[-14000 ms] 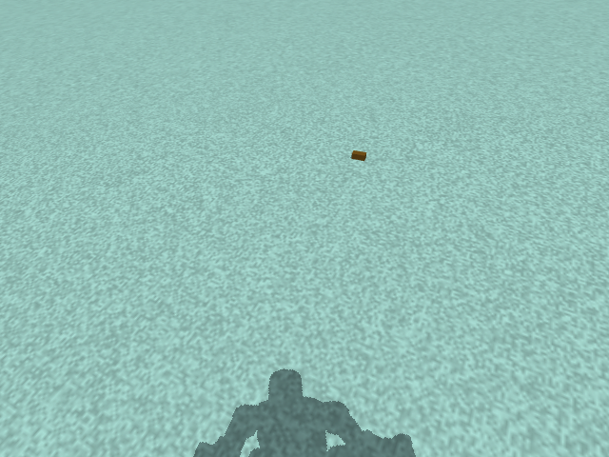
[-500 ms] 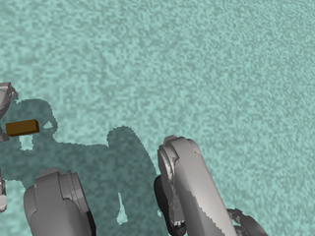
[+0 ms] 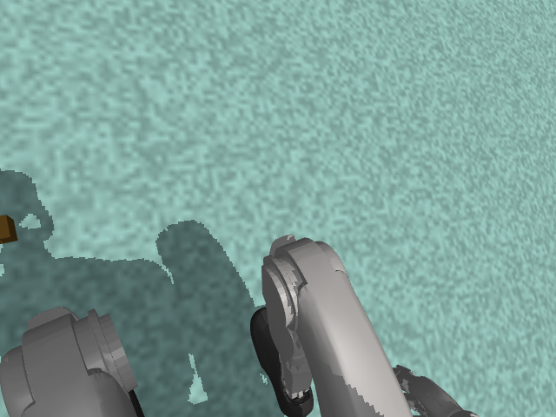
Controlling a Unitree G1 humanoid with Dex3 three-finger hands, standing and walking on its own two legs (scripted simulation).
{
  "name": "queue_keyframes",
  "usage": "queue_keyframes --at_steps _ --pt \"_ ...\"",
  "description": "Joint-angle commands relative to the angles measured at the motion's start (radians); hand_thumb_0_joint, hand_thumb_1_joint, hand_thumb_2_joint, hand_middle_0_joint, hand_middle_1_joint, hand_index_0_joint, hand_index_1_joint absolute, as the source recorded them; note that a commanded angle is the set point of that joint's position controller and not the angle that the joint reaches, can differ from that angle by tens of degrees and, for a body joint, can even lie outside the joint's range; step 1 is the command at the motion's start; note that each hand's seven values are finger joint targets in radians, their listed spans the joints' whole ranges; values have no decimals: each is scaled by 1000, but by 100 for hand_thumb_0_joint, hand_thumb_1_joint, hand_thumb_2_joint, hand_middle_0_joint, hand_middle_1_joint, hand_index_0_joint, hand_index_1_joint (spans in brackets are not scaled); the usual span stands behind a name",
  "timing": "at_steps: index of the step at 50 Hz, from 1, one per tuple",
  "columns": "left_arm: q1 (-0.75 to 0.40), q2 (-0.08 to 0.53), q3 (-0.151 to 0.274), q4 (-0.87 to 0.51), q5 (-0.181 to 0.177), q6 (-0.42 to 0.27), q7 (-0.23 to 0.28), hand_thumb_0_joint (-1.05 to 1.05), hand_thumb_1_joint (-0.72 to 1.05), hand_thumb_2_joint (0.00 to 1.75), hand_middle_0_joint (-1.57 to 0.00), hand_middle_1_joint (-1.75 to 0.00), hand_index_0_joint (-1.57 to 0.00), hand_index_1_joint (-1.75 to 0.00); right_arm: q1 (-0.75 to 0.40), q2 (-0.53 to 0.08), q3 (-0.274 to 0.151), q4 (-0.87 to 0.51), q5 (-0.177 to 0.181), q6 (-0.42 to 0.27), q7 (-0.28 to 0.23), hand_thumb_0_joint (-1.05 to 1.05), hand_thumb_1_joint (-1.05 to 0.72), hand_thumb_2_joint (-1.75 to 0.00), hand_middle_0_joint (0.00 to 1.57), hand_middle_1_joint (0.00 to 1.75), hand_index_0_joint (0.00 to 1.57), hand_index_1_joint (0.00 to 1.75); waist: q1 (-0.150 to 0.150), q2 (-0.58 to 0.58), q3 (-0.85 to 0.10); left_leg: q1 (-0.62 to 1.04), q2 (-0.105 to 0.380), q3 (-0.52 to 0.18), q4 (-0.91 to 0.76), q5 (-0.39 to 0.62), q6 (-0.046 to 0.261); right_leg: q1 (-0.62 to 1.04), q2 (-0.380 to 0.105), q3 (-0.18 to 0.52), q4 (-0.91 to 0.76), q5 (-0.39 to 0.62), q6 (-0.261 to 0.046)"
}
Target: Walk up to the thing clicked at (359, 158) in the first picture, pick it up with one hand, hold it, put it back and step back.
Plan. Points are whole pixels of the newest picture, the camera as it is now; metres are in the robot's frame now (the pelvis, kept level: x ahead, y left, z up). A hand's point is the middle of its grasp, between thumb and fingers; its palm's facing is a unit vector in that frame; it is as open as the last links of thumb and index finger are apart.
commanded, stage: rest palm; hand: left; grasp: from above
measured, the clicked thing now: out of the picture +0.45 +0.31 -0.28
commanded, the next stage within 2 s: close in 0.94 s
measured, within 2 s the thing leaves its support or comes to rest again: neither
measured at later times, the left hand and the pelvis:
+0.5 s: hand out of the picture +0.43 +0.30 -0.23, palm faces -0.45 -0.09 -0.89, open 13.7 cm; pelvis +0.00 +0.01 +0.00, yaw -2 degrees
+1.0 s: hand out of the picture +0.44 +0.31 -0.24, palm faces -0.47 -0.12 -0.87, open 13.6 cm; pelvis +0.00 +0.01 +0.00, yaw -3 degrees
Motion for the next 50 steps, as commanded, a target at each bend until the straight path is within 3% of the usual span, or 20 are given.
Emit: queue_keyframes --at_steps 1,2,3,4,7,9,10,12,15,16,19,23,27,30,33,37,39,43,47,50 --pt "-293 273 33 -128 -55 30 16 0 -42 90 -15 -87 -15 -87 178 -305 -72 -20 1 -31 4 0 -90 -90 20 30 20 30 -20 434 -651 520 3 171 -204 153 74 334 29 -131 -229 261 -87" --pt "-266 300 52 -107 -56 36 10 0 -43 91 -15 -88 -15 -88 174 -307 -70 -23 6 -33 4 0 -90 -90 20 30 20 30 -8 419 -654 501 3 170 -199 156 77 350 31 -126 -231 265 -86" --pt "-245 261 29 -95 -53 41 -6 0 -43 90 -16 -87 -15 -87 184 -304 -67 -30 6 -35 8 0 -90 -90 20 30 20 30 -14 414 -652 517 -1 174 -198 174 77 352 29 -132 -224 284 -83" --pt "-221 289 61 -83 -67 42 -7 0 -41 88 -16 -88 -16 -87 183 -305 -71 -20 4 -34 8 0 -90 -90 20 30 20 30 -3 417 -657 506 4 171 -201 176 76 368 34 -134 -231 285 -82" --pt "-194 250 43 -86 -89 32 -35 0 -45 91 -14 -89 -14 -89 173 -301 -67 -41 3 -30 10 0 -90 -90 20 30 20 30 -5 411 -640 509 3 163 -212 177 75 369 36 -147 -233 284 -84" --pt "-191 284 58 -96 -85 18 -47 0 -45 91 -14 -89 -14 -89 184 -306 -67 -35 4 -20 9 0 -90 -90 20 30 20 30 -11 425 -641 512 6 157 -215 181 73 386 38 -149 -227 291 -86" --pt "-216 257 35 -112 -94 6 -56 0 -45 91 -14 -89 -13 -89 172 -304 -66 -46 5 -22 10 0 -90 -90 20 30 20 30 -20 413 -623 496 6 153 -203 170 74 362 36 -153 -225 280 -85" --pt "-222 287 55 -123 -91 -14 -60 0 -45 93 -15 -88 -14 -89 197 -306 -62 -35 3 -16 13 0 -90 -90 20 30 20 30 -32 399 -617 491 8 150 -193 174 77 379 36 -150 -228 291 -79" --pt "-226 260 32 -149 -82 -49 -61 0 -45 93 -17 -86 -15 -87 183 -310 -64 -42 2 -16 18 0 -90 -90 20 30 20 30 -33 416 -615 524 10 143 -192 179 70 367 37 -155 -224 288 -82" --pt "-225 267 40 -147 -79 -59 -52 0 -44 92 -17 -85 -15 -87 195 -313 -58 -37 -1 -14 20 0 -90 -90 20 30 20 30 -41 418 -619 536 9 138 -194 192 67 376 37 -166 -219 296 -82" --pt "-220 221 -5 -126 -63 -80 -33 0 -43 91 -16 -86 -15 -87 174 -312 -49 -40 -10 -18 27 0 -90 -90 20 30 20 30 -43 442 -586 555 8 137 -201 171 59 339 37 -179 -213 271 -85" --pt "-208 273 14 -132 -22 -84 30 0 -43 92 -15 -87 -14 -88 156 -321 -42 -30 -20 -24 31 0 -90 -90 20 30 20 30 -24 472 -602 564 12 135 -206 174 57 347 43 -178 -210 270 -88" --pt "-212 215 -21 -100 -23 -38 88 0 -42 92 -17 -84 -15 -85 131 -326 -48 -15 -28 -43 40 0 -90 -90 20 30 20 30 -36 456 -581 540 12 137 -210 141 57 320 51 -173 -223 242 -89" --pt "-222 216 -22 -88 -36 2 119 0 -42 91 -17 -83 -16 -84 121 -331 -46 -1 -23 -61 50 0 -90 -90 20 30 20 30 -30 454 -580 529 12 135 -211 148 56 319 50 -174 -221 252 -89" --pt "-237 214 -29 -57 -43 37 127 0 -41 89 -18 -83 -17 -84 126 -340 -41 -9 -18 -74 59 0 -90 -90 20 30 20 30 -50 448 -568 526 14 132 -213 131 60 311 51 -177 -223 242 -88" --pt "-234 195 -42 -23 -81 66 107 0 -40 87 -16 -87 -16 -87 114 -338 -39 -14 -8 -98 69 0 -90 -90 20 30 20 30 -47 453 -552 515 18 133 -214 119 61 318 55 -172 -230 233 -88" --pt "-254 250 1 -34 -89 64 83 0 -41 88 -16 -87 -16 -87 130 -355 -40 -36 -4 -107 71 0 -90 -90 20 30 20 30 -55 434 -557 507 17 128 -209 127 66 328 51 -176 -227 243 -86" --pt "-216 292 41 -17 -98 46 22 0 -42 88 -16 -87 -16 -87 159 -348 -31 -36 -1 -107 68 0 -91 -91 20 30 20 30 -53 430 -562 514 17 124 -204 166 65 363 47 -178 -215 272 -83" --pt "-218 239 -5 -51 -108 4 -24 0 -41 87 -17 -87 -17 -87 152 -349 -30 -52 -5 -99 68 0 -91 -91 20 30 20 30 -69 444 -554 531 15 119 -199 159 62 357 45 -190 -207 273 -82" --pt "-215 257 -11 -76 -100 -41 -26 0 -39 87 -18 -86 -18 -86 149 -331 -8 -52 -6 -88 66 0 -91 -91 20 30 20 30 -62 451 -556 543 20 111 -194 171 58 374 48 -199 -207 282 -80"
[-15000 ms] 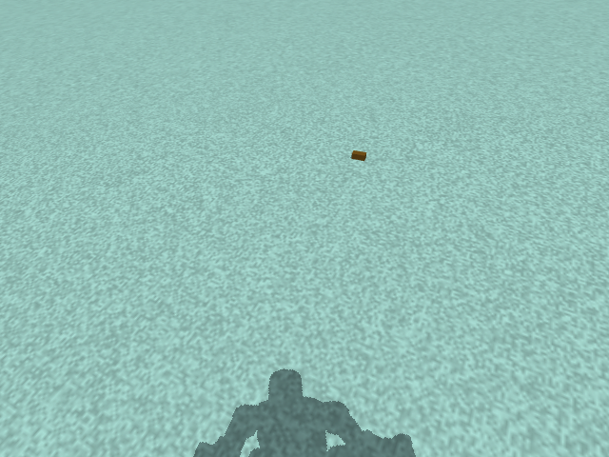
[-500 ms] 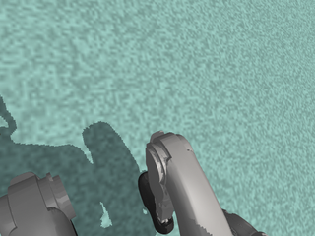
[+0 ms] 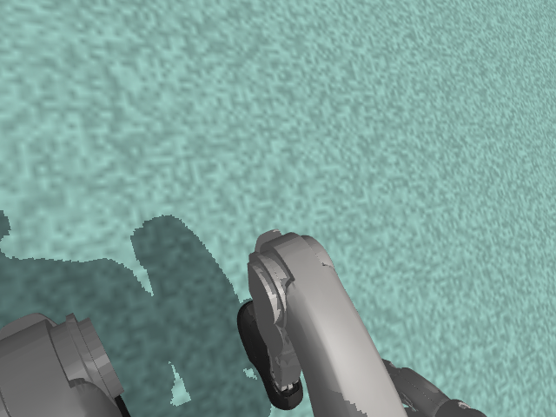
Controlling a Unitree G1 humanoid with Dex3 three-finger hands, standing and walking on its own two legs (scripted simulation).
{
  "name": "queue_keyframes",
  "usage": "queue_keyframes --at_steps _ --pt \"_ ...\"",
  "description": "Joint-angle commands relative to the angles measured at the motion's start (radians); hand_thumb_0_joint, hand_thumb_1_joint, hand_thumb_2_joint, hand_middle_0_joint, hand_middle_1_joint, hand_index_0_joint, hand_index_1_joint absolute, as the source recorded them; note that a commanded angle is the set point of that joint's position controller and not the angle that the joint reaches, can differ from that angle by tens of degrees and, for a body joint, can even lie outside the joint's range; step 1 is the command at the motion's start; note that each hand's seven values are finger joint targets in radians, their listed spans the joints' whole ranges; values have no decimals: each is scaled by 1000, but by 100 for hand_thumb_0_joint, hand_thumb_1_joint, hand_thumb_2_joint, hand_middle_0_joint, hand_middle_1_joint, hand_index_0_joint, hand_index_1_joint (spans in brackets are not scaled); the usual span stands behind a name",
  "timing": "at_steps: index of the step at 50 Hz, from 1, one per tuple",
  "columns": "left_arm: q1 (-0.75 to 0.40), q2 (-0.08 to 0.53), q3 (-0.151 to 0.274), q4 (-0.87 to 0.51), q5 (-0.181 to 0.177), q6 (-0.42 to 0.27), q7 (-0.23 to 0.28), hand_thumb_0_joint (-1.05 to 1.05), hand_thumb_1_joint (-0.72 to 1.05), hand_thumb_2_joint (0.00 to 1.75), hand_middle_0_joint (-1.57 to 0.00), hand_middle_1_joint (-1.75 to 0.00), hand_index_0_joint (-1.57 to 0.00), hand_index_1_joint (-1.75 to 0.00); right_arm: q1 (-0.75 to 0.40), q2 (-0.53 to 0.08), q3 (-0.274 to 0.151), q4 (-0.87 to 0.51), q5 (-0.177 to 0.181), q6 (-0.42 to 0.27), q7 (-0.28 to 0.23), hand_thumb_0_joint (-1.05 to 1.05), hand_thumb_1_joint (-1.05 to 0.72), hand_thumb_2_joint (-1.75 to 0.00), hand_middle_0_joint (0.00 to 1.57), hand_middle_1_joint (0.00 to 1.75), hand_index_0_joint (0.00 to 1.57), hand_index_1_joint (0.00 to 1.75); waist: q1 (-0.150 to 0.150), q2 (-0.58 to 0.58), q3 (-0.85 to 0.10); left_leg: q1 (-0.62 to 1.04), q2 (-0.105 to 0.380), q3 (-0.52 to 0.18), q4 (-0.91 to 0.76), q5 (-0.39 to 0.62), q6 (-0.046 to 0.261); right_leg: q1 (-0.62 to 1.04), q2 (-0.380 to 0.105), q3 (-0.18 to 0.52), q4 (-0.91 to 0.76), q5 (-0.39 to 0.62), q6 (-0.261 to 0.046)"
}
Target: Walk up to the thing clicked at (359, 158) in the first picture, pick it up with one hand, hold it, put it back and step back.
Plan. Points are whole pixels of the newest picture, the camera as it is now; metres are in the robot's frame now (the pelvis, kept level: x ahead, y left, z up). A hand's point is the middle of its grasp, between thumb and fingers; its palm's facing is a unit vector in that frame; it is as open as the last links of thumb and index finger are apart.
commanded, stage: close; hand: left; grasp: from above
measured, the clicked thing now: out of the picture +0.43 +0.32 -0.28
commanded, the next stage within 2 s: none
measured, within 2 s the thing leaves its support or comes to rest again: neither
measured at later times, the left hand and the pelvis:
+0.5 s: hand out of the picture +0.43 +0.32 -0.23, palm faces -0.42 -0.12 -0.90, open 11.9 cm; pelvis +0.00 +0.00 +0.00, yaw +0 degrees
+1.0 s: hand out of the picture +0.42 +0.31 -0.24, palm faces -0.39 -0.06 -0.92, open 10.0 cm; pelvis +0.00 +0.00 +0.01, yaw -1 degrees
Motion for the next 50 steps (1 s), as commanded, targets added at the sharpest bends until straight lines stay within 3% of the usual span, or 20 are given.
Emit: queue_keyframes --at_steps 1,3,6,10,13,16,18,20,21,25,29,33,35,38,40,42,43,44,48,50 --pt "-211 175 -17 -117 -1 -66 19 0 -38 86 -19 -87 -19 -87 163 -309 -69 -6 -2 11 -10 0 -91 -91 20 30 20 30 -46 481 -623 523 16 147 -239 208 37 321 29 -175 -198 297 -95" --pt "-204 195 -6 -137 13 -85 42 0 -32 85 -21 -87 -22 -86 159 -313 -66 -5 -8 16 -10 0 -90 -90 20 30 20 30 -39 495 -642 544 18 150 -238 225 36 341 33 -171 -200 317 -94" --pt "-204 169 -13 -163 33 -92 97 0 -24 79 -26 -82 -27 -81 149 -329 -78 11 -21 18 -9 0 -89 -90 20 30 20 30 -35 515 -659 563 21 144 -251 236 28 339 40 -178 -200 317 -99" --pt "-210 157 -30 -155 54 -52 164 0 -20 74 -30 -76 -31 -75 131 -332 -85 33 -26 6 -2 0 -89 -90 20 30 20 30 -38 522 -631 542 20 146 -254 202 27 304 39 -174 -203 286 -103" --pt "-212 151 -36 -140 50 -3 199 0 -18 73 -32 -73 -33 -72 130 -334 -91 34 -15 -3 3 0 -89 -90 20 30 20 30 -36 497 -622 522 23 152 -256 173 30 299 42 -162 -221 267 -101" --pt "-228 100 -73 -98 13 47 190 0 -14 69 -32 -75 -34 -72 136 -330 -93 30 -8 -22 12 0 -89 -90 20 30 20 30 -56 487 -583 490 20 161 -248 158 35 279 37 -152 -235 263 -96" --pt "-249 128 -57 -92 -5 63 154 0 -12 67 -35 -72 -37 -70 155 -341 -99 28 3 -36 16 0 -89 -90 20 30 20 30 -58 463 -575 474 19 158 -245 144 42 261 32 -154 -238 247 -94" --pt "-240 220 23 -65 -17 71 117 0 -12 67 -38 -70 -39 -69 177 -354 -100 10 16 -39 11 0 -90 -90 20 30 20 30 -44 446 -588 468 21 157 -240 158 47 285 29 -148 -231 260 -93" --pt "-238 208 24 -58 -12 71 96 0 -11 66 -37 -71 -39 -69 186 -350 -99 10 15 -41 12 0 -90 -90 20 30 20 30 -42 464 -596 482 18 154 -251 180 44 280 27 -153 -218 269 -96" --pt "-211 180 17 -60 -41 38 22 0 -8 62 -38 -73 -41 -70 179 -327 -86 -2 17 -32 3 0 -90 -90 20 30 20 30 -48 450 -609 486 17 141 -265 173 42 311 32 -163 -223 262 -97" --pt "-210 183 -26 -118 -33 -27 -26 0 -4 60 -42 -69 -45 -66 170 -320 -74 -17 17 -6 0 0 -90 -90 20 30 20 30 -45 482 -616 515 19 144 -258 193 37 339 33 -165 -216 281 -96" --pt "-194 194 -13 -153 -12 -84 11 0 0 58 -44 -66 -47 -64 164 -318 -58 -18 10 15 -9 0 -90 -90 20 30 20 30 -37 480 -636 527 21 148 -238 223 38 358 37 -168 -216 315 -94" --pt "-195 194 -8 -182 13 -100 45 0 2 57 -46 -64 -48 -61 154 -333 -73 -8 1 21 -14 0 -89 -90 20 30 20 30 -31 502 -642 550 23 142 -251 224 31 337 42 -179 -209 304 -99" --pt "-172 193 -9 -170 41 -89 112 0 8 54 -51 -58 -52 -56 136 -340 -78 6 -8 20 -18 0 -89 -90 20 30 20 30 -25 474 -625 528 24 145 -253 191 32 333 45 -173 -221 277 -98" --pt "-183 174 -29 -151 61 -64 149 0 12 49 -54 -54 -56 -52 142 -337 -75 8 -18 16 -17 0 -89 -90 20 30 20 30 -42 505 -604 527 22 150 -266 166 31 319 42 -167 -225 259 -102" --pt "-188 177 -21 -150 53 -35 188 0 14 48 -57 -50 -58 -48 142 -339 -83 24 -10 14 -19 0 -89 -90 20 30 20 30 -37 486 -597 512 25 147 -275 140 32 312 45 -166 -246 237 -103" --pt "-192 147 -47 -131 50 -17 193 0 16 46 -58 -49 -60 -47 144 -336 -85 19 -15 4 -14 0 -89 -90 20 30 20 30 -53 476 -589 509 24 151 -266 142 31 304 40 -163 -240 241 -99" --pt "-187 138 -53 -128 39 5 197 0 16 47 -57 -50 -59 -48 129 -333 -88 26 -9 -1 -16 0 -89 -90 20 30 20 30 -50 461 -577 504 26 151 -272 126 31 296 44 -160 -248 227 -100" --pt "-246 143 -58 -110 -9 54 161 0 22 41 -62 -45 -65 -42 157 -338 -95 23 8 -20 -9 0 -89 -90 20 30 20 30 -62 458 -578 478 25 149 -266 126 37 275 35 -152 -257 230 -98" --pt "-240 189 -13 -91 -14 62 125 0 24 38 -63 -46 -66 -43 169 -351 -90 1 12 -33 -2 0 -89 -90 20 30 20 30 -52 475 -595 507 25 142 -260 184 35 274 30 -164 -223 279 -97"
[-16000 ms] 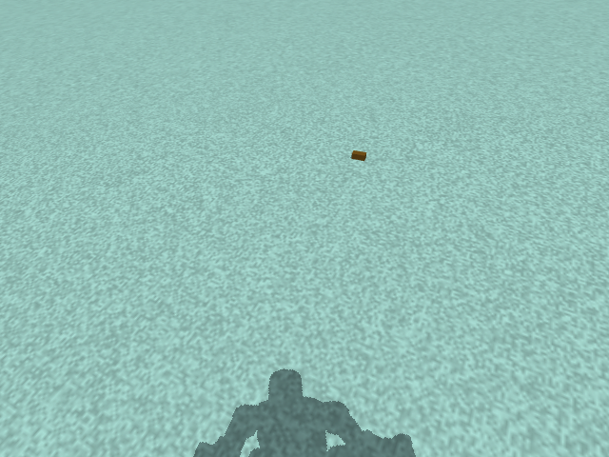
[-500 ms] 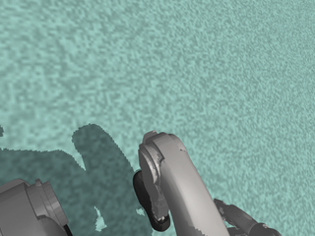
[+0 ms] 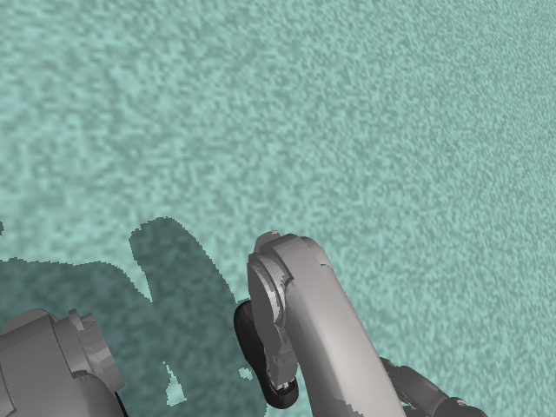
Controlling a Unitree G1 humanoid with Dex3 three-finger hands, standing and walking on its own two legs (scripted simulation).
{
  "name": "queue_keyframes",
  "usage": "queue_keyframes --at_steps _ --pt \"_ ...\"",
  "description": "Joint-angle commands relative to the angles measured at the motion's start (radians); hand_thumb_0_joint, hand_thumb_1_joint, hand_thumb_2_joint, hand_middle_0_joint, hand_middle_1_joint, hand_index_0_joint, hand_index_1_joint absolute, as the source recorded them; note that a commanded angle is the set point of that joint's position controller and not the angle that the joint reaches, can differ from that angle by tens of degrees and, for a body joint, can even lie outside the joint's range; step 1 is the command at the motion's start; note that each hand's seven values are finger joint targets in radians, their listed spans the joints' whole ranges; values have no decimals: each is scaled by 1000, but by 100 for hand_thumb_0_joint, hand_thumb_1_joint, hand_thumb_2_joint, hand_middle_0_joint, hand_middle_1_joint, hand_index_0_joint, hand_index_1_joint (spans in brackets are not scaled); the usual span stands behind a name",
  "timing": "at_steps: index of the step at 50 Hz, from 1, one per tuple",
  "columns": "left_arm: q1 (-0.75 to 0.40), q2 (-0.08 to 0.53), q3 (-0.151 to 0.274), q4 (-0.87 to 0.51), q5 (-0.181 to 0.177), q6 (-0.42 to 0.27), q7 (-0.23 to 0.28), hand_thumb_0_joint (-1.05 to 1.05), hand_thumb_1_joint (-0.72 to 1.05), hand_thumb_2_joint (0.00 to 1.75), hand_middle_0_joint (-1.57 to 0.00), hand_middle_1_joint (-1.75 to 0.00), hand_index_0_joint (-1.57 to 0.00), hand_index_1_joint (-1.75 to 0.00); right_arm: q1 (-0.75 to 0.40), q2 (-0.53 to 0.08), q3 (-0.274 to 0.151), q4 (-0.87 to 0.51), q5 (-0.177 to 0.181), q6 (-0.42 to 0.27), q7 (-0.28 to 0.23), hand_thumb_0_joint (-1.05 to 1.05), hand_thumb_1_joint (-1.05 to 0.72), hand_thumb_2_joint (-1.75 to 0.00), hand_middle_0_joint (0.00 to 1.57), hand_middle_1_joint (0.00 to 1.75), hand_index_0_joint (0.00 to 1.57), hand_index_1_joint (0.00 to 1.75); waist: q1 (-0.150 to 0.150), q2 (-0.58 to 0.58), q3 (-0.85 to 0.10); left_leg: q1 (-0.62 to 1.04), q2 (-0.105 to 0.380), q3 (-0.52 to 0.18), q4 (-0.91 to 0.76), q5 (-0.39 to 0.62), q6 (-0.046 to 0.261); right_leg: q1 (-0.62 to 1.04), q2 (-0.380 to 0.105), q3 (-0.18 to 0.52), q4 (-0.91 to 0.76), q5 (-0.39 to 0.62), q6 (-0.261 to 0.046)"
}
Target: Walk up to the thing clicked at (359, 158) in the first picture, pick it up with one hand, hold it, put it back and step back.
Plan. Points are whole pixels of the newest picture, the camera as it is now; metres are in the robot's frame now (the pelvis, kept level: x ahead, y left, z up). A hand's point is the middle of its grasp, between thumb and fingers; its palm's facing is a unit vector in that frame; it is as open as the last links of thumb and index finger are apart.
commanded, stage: close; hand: left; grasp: from above
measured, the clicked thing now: out of the picture +0.43 +0.32 -0.29
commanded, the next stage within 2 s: settle in 1.28 s
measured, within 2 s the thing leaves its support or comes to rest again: leaves its support in 1.60 s
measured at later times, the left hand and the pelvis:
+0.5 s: hand out of the picture +0.42 +0.31 -0.25, palm faces -0.42 -0.08 -0.90, open 7.6 cm; pelvis +0.00 +0.00 +0.00, yaw +0 degrees
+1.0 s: hand out of the picture +0.42 +0.33 -0.25, palm faces -0.46 -0.12 -0.88, open 6.5 cm; pelvis +0.00 +0.00 +0.00, yaw +0 degrees
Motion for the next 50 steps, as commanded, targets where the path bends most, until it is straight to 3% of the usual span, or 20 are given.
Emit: queue_keyframes --at_steps 1,7,10,16,20,21,22,25,26,28,30,31,32,35,39,40,42,43,44,50 --pt "-248 252 71 -42 -42 31 -24 0 25 38 -65 -46 -68 -42 192 -344 -92 -2 13 -22 -5 0 -89 -90 20 30 20 30 -60 494 -587 492 19 153 -236 191 33 272 26 -151 -186 273 -96" --pt "-254 248 64 -89 -62 -22 -116 0 28 35 -67 -46 -70 -42 177 -323 -74 -22 12 -8 -9 0 -90 -90 20 30 20 30 -52 512 -608 497 14 150 -245 192 32 313 27 -157 -185 267 -99" --pt "-240 230 36 -111 -48 -61 -134 0 33 34 -70 -46 -73 -42 165 -322 -69 -37 10 11 -16 0 -90 -90 20 30 20 30 -51 506 -611 508 15 148 -240 192 30 312 30 -163 -182 267 -100" --pt "-222 252 58 -147 -11 -114 -78 0 42 30 -77 -38 -80 -34 169 -336 -62 -32 -4 28 -18 0 -89 -90 20 30 20 30 -48 502 -615 533 18 144 -232 225 30 318 38 -171 -175 297 -93" --pt "-221 224 26 -137 10 -93 -18 0 47 23 -81 -30 -85 -27 150 -342 -69 -18 -17 16 -15 0 -89 -90 20 30 20 30 -55 515 -589 526 17 148 -236 187 25 294 35 -167 -177 259 -98" --pt "-223 241 39 -148 10 -82 -1 0 48 22 -83 -28 -86 -25 145 -346 -75 -9 -12 15 -23 0 -89 -90 20 30 20 30 -50 496 -586 514 18 148 -247 150 28 302 39 -162 -200 230 -99" --pt "-239 229 18 -150 21 -71 5 0 50 21 -84 -26 -87 -23 156 -344 -77 -16 -10 10 -21 0 -89 -90 20 30 20 30 -61 512 -581 512 17 153 -247 144 28 295 36 -152 -198 225 -101" --pt "-253 219 16 -164 -1 -31 30 0 55 17 -89 -20 -92 -17 158 -342 -87 -1 0 -3 -19 0 -89 -90 20 30 20 30 -48 497 -595 497 18 152 -249 129 29 278 36 -150 -208 212 -101" --pt "-255 204 16 -134 -7 -19 32 0 56 16 -90 -22 -93 -19 160 -339 -82 -11 -5 -8 -16 0 -89 -90 20 30 20 30 -60 513 -593 509 19 157 -255 137 26 285 35 -147 -205 223 -101" --pt "-257 196 0 -119 -26 5 20 0 57 14 -90 -20 -93 -17 158 -338 -86 -4 6 -15 -14 0 -89 -90 20 30 20 30 -63 477 -584 477 20 156 -238 146 33 276 36 -146 -211 234 -95" --pt "-284 222 21 -107 -36 15 -7 0 59 11 -92 -17 -95 -14 181 -344 -80 -23 14 -24 -11 0 -89 -90 20 30 20 30 -70 481 -586 483 18 156 -231 171 37 274 29 -148 -203 261 -93" --pt "-268 265 53 -94 -41 20 -20 0 60 11 -93 -16 -96 -13 173 -351 -86 -25 17 -28 -12 0 -89 -90 20 30 20 30 -60 483 -588 487 20 157 -229 178 37 276 30 -145 -197 266 -93" --pt "-286 259 50 -102 -41 18 -37 0 61 10 -95 -15 -98 -12 186 -348 -81 -34 21 -32 -10 0 -89 -90 20 30 20 30 -59 504 -592 491 17 158 -230 194 35 280 27 -144 -187 277 -95" --pt "-255 304 101 -81 -47 7 -73 0 62 9 -96 -14 -98 -11 187 -337 -70 -23 23 -29 -12 0 -89 -90 20 30 20 30 -42 480 -591 486 15 147 -236 197 33 287 22 -156 -180 262 -97" --pt "-239 274 73 -85 -47 -37 -126 0 68 7 -99 -17 -103 -13 179 -326 -66 -40 13 -3 -19 0 -90 -90 20 30 20 30 -54 484 -592 472 16 151 -235 170 37 311 31 -150 -192 248 -97" --pt "-250 263 56 -111 -55 -51 -134 0 68 6 -99 -15 -103 -11 176 -355 -83 -45 12 2 -23 0 -90 -90 20 30 20 30 -56 490 -606 487 11 151 -240 180 33 307 28 -158 -193 254 -97" --pt "-226 261 50 -102 -39 -72 -146 0 72 4 -102 -15 -106 -10 175 -334 -60 -51 6 11 -20 0 -90 -90 20 30 20 30 -55 490 -575 495 12 146 -229 193 30 292 24 -168 -177 257 -99" --pt "-221 277 63 -115 -38 -87 -141 0 73 7 -103 -15 -107 -11 181 -336 -61 -43 4 21 -26 0 -89 -90 20 30 20 30 -49 496 -598 517 14 139 -243 203 28 306 30 -172 -180 262 -98" --pt "-222 262 44 -101 -31 -97 -141 0 77 8 -106 -14 -110 -11 168 -336 -58 -51 5 26 -26 0 -89 -90 20 30 20 30 -53 490 -586 511 14 138 -233 203 27 296 28 -173 -175 262 -99" --pt "-228 250 37 -120 -12 -126 -84 0 83 9 -111 -11 -114 -8 174 -335 -50 -28 -16 42 -34 0 -89 -90 20 30 20 30 -54 493 -604 510 18 141 -234 199 31 314 37 -169 -187 275 -93"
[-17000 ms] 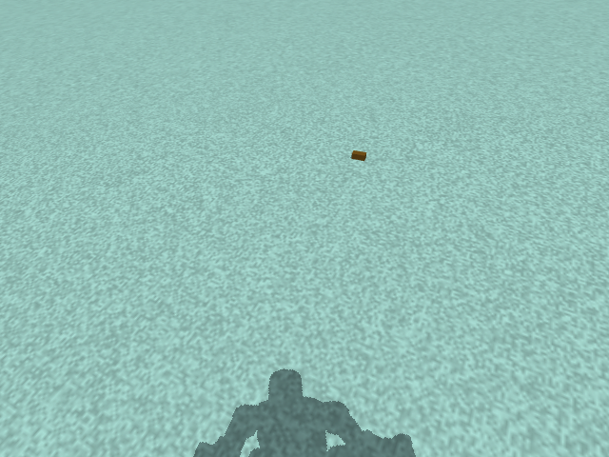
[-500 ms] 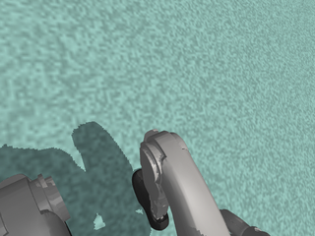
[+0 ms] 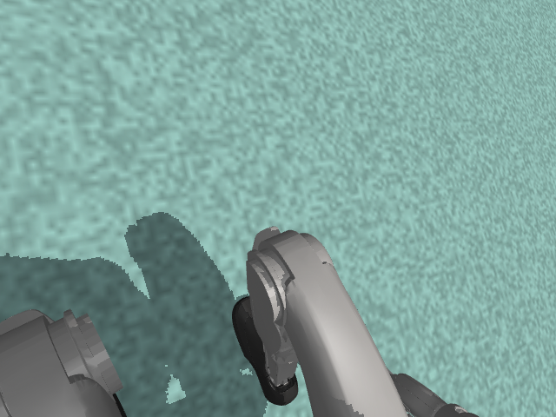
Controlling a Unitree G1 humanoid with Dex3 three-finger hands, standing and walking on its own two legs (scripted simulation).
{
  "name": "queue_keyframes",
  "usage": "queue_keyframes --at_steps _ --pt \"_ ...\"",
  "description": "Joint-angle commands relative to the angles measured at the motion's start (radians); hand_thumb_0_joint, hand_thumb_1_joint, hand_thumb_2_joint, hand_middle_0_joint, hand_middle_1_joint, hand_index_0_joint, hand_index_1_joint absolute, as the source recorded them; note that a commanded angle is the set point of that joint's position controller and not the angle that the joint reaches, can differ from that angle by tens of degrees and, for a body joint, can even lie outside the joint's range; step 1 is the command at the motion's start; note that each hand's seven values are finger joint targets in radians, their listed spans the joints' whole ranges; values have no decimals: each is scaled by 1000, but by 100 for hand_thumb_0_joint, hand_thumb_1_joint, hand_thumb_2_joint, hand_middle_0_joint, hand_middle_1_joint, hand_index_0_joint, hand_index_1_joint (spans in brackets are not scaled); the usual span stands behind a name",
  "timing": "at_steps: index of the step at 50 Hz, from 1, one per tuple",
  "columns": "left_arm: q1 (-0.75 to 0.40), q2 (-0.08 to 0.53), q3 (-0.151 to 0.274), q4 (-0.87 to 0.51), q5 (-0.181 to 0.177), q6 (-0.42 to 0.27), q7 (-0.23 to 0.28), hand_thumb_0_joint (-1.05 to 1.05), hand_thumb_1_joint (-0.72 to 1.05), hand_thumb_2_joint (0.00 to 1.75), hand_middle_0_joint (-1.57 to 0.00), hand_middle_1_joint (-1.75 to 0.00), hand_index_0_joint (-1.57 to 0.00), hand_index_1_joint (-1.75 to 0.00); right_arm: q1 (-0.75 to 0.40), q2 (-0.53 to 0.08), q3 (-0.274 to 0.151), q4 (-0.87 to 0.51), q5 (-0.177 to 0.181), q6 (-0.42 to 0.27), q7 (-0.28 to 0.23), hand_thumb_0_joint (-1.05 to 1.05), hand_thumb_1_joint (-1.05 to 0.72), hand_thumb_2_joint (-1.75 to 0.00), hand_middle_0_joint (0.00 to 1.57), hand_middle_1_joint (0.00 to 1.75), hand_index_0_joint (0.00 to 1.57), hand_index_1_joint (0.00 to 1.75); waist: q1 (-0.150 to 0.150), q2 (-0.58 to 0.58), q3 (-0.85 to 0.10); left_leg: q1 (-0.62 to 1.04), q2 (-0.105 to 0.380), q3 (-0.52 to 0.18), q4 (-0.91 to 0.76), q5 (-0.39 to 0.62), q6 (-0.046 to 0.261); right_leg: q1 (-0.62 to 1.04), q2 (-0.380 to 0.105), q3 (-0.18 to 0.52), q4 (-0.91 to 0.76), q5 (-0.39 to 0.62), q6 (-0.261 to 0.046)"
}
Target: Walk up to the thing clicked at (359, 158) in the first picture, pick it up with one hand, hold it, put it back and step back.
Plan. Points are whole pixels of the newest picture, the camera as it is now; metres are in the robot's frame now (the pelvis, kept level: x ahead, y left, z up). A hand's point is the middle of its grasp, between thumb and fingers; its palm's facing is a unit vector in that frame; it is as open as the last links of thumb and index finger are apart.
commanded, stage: close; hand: left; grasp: from above
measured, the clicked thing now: out of the picture +0.44 +0.33 -0.28
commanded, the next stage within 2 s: settle in 0.28 s
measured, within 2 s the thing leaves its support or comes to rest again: leaves its support in 0.60 s
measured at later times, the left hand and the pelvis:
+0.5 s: hand out of the picture +0.43 +0.32 -0.24, palm faces -0.43 -0.12 -0.89, open 6.3 cm; pelvis +0.00 +0.00 +0.00, yaw +0 degrees
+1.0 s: hand out of the picture +0.43 +0.33 -0.15, palm faces -0.42 -0.07 -0.90, open 6.3 cm; pelvis +0.00 +0.00 +0.02, yaw +3 degrees
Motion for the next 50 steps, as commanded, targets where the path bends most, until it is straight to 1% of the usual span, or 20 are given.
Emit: queue_keyframes --at_steps 1,7,10,12,13,17,20,23,26,30,31,33,34,36,37,41,44,47,49,50 --pt "-216 162 -5 -90 2 -26 64 0 84 9 -112 -11 -115 -9 142 -329 -94 0 -8 -1 -19 0 -89 -90 20 30 20 30 -58 504 -623 504 26 157 -251 195 40 301 35 -163 -198 273 -93" --pt "-235 161 -8 -94 5 22 122 0 86 2 -116 -3 -118 0 139 -336 -110 17 -8 -13 -28 0 -89 -90 20 30 20 30 -63 487 -597 471 26 162 -270 117 41 283 36 -148 -232 199 -97" --pt "-246 156 -9 -98 -3 45 121 0 84 2 -116 0 -117 0 157 -335 -112 15 -4 -24 -23 0 -89 -90 20 30 20 30 -65 478 -631 485 26 161 -256 156 43 283 34 -152 -221 240 -92" --pt "-245 187 18 -83 -8 55 126 0 85 3 -117 0 -118 0 150 -335 -108 10 -2 -28 -24 0 -89 -90 20 30 20 30 -61 484 -645 486 29 160 -256 176 44 303 33 -148 -221 261 -93" --pt "-238 155 -12 -78 -11 63 115 0 85 2 -116 0 -118 0 145 -332 -114 10 4 -34 -22 0 -89 -90 20 30 20 30 -60 476 -636 480 27 167 -248 168 45 295 32 -141 -216 254 -91" --pt "-247 203 24 -91 -17 73 94 0 86 1 -118 0 -120 0 156 -334 -112 5 8 -44 -16 0 -89 -90 20 30 20 30 -53 490 -624 479 24 169 -249 170 46 290 28 -145 -212 252 -91" --pt "-253 180 9 -90 -21 68 70 0 82 5 -120 -4 -123 -2 148 -338 -119 -5 13 -50 -12 0 -91 -90 20 30 20 30 -55 515 -615 488 21 169 -255 167 42 277 24 -149 -203 244 -95" --pt "-253 235 59 -144 -20 64 56 0 88 9 -125 -4 -127 -2 168 -341 -134 10 18 -40 -15 0 -91 -90 20 30 20 30 -32 547 -680 522 22 170 -274 199 37 306 28 -145 -204 263 -102" --pt "-214 226 71 -164 -18 66 28 0 89 8 -124 -6 -127 -4 175 -329 -142 5 20 -32 -10 0 -91 -90 20 30 20 30 -21 568 -702 532 23 177 -263 234 37 315 27 -138 -194 297 -101" --pt "-218 193 61 -249 -31 61 -3 0 88 8 -124 -5 -126 -3 178 -322 -160 -8 25 -18 -8 0 -91 -90 20 30 20 30 -16 566 -726 515 16 190 -252 230 41 307 24 -130 -209 298 -103" --pt "-215 198 77 -290 -34 59 -9 0 89 8 -124 -5 -126 -2 189 -321 -171 -5 33 -12 -9 0 -91 -90 20 30 20 30 0 571 -752 517 16 192 -258 237 42 323 25 -123 -215 303 -103" --pt "-209 163 67 -355 -42 60 -25 0 92 9 -126 -6 -128 -3 192 -310 -184 -11 44 -4 -9 0 -91 -90 20 30 20 30 16 599 -797 548 12 195 -273 245 39 316 21 -124 -219 304 -108" --pt "-197 133 50 -320 -46 64 -36 0 94 9 -128 -4 -130 -2 198 -309 -189 -7 46 0 -7 0 -91 -90 20 30 20 30 4 573 -751 519 10 196 -269 220 39 284 18 -128 -218 279 -111" --pt "-203 153 69 -402 -40 69 -51 0 93 10 -128 -4 -130 -2 219 -307 -211 -11 64 8 -8 0 -91 -90 20 30 20 30 20 590 -802 547 11 199 -280 239 41 297 18 -116 -225 296 -111" --pt "-220 118 50 -450 -44 71 -64 0 95 10 -129 -3 -131 -1 226 -302 -216 -12 69 16 -9 0 -91 -90 20 30 20 30 29 593 -839 553 5 205 -283 252 42 304 14 -112 -234 309 -111" --pt "-199 73 44 -448 -52 98 -98 0 97 11 -131 -4 -132 -2 236 -282 -249 -8 108 42 -14 0 -91 -90 20 30 20 30 58 572 -832 537 -1 212 -324 209 44 250 8 -101 -245 260 -118" --pt "-235 25 8 -449 -48 113 -136 0 95 12 -130 -3 -131 -2 252 -271 -264 -6 129 61 -21 0 -91 -90 20 30 20 30 45 524 -803 524 -5 210 -340 194 48 226 1 -95 -255 246 -119" --pt "-252 -12 -17 -451 -60 119 -174 0 92 13 -129 -4 -130 -3 252 -260 -271 -13 147 76 -31 0 -91 -90 20 30 20 30 56 502 -790 517 -11 214 -363 171 52 213 -6 -84 -268 223 -121" --pt "-257 18 -3 -472 -60 116 -198 0 93 16 -130 -5 -130 -5 251 -253 -275 -19 157 90 -39 0 -91 -91 20 30 20 30 74 498 -832 530 -14 219 -372 172 54 229 -7 -76 -272 220 -119" --pt "-248 -3 -10 -447 -61 116 -210 0 94 15 -130 -5 -131 -5 253 -255 -278 -23 158 95 -44 0 -91 -91 20 30 20 30 67 477 -811 520 -17 222 -367 171 54 221 -11 -73 -279 216 -121"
